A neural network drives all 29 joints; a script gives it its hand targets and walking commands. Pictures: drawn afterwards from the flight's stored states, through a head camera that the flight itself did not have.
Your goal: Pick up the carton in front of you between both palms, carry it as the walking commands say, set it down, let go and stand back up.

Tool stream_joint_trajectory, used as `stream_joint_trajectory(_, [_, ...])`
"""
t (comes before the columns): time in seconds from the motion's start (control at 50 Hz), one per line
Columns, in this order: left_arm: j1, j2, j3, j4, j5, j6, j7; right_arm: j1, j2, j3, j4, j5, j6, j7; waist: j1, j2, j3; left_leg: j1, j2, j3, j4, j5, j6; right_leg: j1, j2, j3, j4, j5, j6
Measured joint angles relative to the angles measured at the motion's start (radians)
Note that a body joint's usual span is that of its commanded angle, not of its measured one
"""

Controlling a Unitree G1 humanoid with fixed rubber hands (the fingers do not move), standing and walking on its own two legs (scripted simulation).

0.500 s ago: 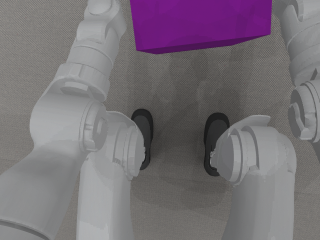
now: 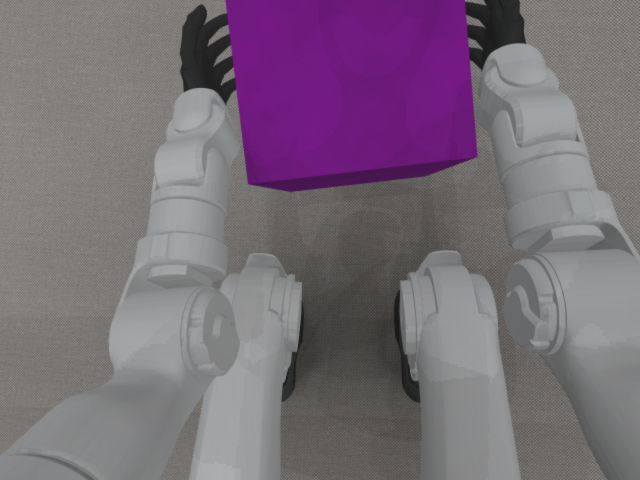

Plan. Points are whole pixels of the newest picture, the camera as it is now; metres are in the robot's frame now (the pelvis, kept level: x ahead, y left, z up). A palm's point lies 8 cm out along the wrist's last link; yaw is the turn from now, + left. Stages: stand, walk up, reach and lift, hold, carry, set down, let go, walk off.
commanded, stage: reach and lift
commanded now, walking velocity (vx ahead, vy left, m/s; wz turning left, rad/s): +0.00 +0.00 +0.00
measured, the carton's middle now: (349, 96) +0.52 -0.02 -0.17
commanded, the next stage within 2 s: none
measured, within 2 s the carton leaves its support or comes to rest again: neither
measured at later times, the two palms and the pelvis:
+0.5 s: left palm (104, 57) +0.48 +0.14 +0.07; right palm (593, 2) +0.48 -0.16 +0.07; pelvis +0.01 +0.01 +0.12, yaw -1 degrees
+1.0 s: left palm out of the picture +0.44 +0.14 +0.24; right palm out of the picture +0.43 -0.16 +0.23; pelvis +0.05 +0.00 +0.26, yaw -2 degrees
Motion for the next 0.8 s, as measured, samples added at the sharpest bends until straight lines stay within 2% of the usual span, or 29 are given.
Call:
stream_joint_trajectory(0.14, [0.012,-0.081,0.14,0.032,0.196,0.048,-0.051,0.047,0.06,-0.165,0.026,-0.146,0.045,0.056,0.001,-0.031,-0.13,0.09,0.029,0.014,-0.143,0.036,0.029,0.088,0.023,0.019,-0.154,0.046,0.015])
stream_joint_trajectory(0.22, [0.025,-0.098,0.17,0.011,0.252,0.071,-0.07,0.059,0.091,-0.224,0.022,-0.214,0.052,0.074,0.005,-0.046,-0.164,0.135,0.029,0.017,-0.222,0.06,0.033,0.135,0.021,0.026,-0.231,0.067,0.014])
stream_joint_trajectory(0.34, [0.076,-0.102,0.152,-0.053,0.255,0.097,-0.089,0.113,0.145,-0.265,-0.047,-0.261,0.06,0.083,-0.002,-0.048,-0.197,0.194,0.015,0.004,-0.315,0.084,0.032,0.203,0.001,0.018,-0.32,0.076,0.008])
stream_joint_trajectory(0.54, [0.218,-0.133,0.068,-0.143,0.215,0.113,-0.08,0.296,0.184,-0.217,-0.201,-0.203,0.089,0.081,-0.011,-0.036,-0.24,0.352,0.019,-0.007,-0.434,0.075,0.043,0.371,-0.005,0.011,-0.447,0.064,0.011])
stream_joint_trajectory(0.64, [0.29,-0.145,0.046,-0.145,0.207,0.112,-0.08,0.376,0.2,-0.201,-0.218,-0.188,0.092,0.076,-0.005,-0.04,-0.26,0.477,0.029,-0.001,-0.509,0.066,0.049,0.49,-0.001,0.02,-0.52,0.058,0.011])
stream_joint_trajectory(0.8, [0.406,-0.156,0.028,-0.127,0.211,0.096,-0.093,0.495,0.247,-0.2,-0.217,-0.206,0.076,0.067,0.001,-0.047,-0.281,0.703,0.034,-0.005,-0.664,0.076,0.053,0.715,-0.005,0.02,-0.668,0.064,0.002])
